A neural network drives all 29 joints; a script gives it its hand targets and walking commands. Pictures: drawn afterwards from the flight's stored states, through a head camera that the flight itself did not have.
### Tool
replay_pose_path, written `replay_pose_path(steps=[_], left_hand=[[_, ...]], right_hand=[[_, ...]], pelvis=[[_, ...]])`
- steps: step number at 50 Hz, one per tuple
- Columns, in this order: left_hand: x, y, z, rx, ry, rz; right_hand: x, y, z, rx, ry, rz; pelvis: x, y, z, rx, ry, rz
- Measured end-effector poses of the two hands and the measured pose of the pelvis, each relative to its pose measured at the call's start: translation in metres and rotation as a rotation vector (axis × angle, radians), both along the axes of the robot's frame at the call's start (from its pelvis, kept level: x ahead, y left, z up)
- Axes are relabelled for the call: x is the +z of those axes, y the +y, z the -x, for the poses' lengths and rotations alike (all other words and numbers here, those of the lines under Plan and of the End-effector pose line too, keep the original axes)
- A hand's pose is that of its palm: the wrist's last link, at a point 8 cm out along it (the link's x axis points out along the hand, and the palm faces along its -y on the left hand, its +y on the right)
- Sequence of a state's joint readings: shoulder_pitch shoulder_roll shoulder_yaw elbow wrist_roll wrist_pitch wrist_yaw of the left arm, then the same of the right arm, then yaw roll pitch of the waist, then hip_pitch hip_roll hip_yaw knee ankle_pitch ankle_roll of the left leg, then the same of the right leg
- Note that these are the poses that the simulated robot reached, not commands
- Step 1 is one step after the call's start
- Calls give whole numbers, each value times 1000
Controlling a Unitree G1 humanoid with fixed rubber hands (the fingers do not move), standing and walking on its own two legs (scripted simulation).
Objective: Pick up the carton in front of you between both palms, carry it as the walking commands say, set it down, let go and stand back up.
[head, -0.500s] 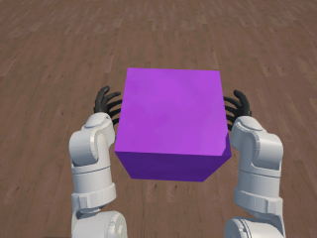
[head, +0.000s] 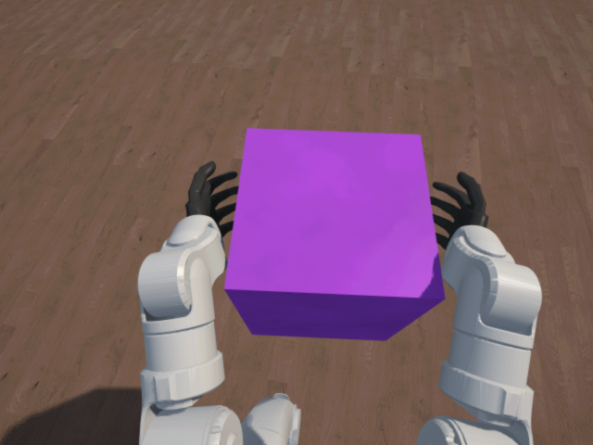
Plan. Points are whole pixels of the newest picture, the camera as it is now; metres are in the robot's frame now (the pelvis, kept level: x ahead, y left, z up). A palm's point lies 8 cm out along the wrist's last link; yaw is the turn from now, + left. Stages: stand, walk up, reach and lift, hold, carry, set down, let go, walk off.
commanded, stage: carry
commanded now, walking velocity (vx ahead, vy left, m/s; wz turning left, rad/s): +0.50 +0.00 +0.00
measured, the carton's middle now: (325, 248) +0.35 +0.04 +0.05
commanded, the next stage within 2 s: none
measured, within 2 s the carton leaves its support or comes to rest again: neither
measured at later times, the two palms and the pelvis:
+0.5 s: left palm (288, 43) +0.67 +0.14 +0.17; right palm (481, 51) +0.68 -0.17 +0.17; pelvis +0.34 -0.02 +0.02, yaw +0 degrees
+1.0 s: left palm out of the picture +0.99 +0.13 +0.20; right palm out of the picture +0.94 -0.17 +0.19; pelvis +0.63 +0.01 +0.07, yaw -2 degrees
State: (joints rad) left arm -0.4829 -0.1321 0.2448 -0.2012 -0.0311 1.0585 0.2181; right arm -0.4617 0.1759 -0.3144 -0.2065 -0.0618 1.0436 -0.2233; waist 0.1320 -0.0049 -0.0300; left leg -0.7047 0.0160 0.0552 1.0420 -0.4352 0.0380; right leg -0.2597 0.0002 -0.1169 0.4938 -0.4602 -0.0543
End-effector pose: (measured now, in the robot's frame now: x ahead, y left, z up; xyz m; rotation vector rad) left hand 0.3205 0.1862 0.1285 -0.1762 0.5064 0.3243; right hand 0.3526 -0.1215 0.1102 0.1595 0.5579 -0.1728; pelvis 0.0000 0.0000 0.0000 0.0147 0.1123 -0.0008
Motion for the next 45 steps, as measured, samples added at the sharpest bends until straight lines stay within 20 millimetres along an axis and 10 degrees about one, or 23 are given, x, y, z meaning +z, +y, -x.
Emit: replay_pose_path(steps=[17, 25, 33, 39, 45], left_hand=[[31, -60, -265, -189, 12, -5], [43, -44, -353, -71, -14, -33], [49, -24, -419, -7, 59, 3], [81, -26, -511, -56, -54, -8], [73, -40, -606, -171, -5, -22]], right_hand=[[47, -59, -183, -180, -3, 15], [55, -46, -323, -20, -38, 31], [52, -23, -420, 5, 54, -5], [80, -28, -496, -45, -55, 33], [79, -40, -557, -108, -4, 37]], pelvis=[[27, 19, -223, -31, -17, 13], [22, -15, -336, -5, -43, 34], [51, -23, -423, -5, -27, 8], [55, -11, -499, -5, -13, -2], [53, 10, -580, -26, -35, -10]])
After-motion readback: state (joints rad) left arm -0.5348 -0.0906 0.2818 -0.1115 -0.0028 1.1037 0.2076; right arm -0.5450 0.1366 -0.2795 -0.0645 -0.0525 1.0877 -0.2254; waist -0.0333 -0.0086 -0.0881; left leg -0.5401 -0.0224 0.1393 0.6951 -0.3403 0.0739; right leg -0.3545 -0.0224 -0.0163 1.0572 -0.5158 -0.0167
